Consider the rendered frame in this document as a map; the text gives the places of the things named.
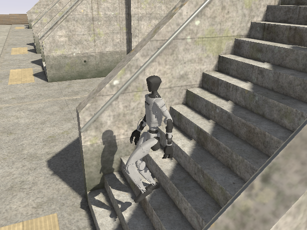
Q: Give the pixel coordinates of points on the robot left upper arm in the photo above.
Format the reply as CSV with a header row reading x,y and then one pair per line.
x,y
160,104

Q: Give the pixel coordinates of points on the robot right foot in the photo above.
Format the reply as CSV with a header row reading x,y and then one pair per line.
x,y
154,187

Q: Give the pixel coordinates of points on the right robot thigh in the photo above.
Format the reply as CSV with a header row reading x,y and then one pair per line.
x,y
140,164

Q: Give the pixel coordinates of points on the right robot hand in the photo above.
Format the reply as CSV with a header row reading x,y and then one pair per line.
x,y
135,134

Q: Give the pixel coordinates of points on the right robot forearm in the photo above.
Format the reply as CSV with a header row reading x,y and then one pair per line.
x,y
142,124

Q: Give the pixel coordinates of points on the left robot forearm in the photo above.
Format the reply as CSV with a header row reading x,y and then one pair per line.
x,y
168,135

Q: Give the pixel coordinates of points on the left robot hand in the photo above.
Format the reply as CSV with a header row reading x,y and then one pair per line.
x,y
168,150

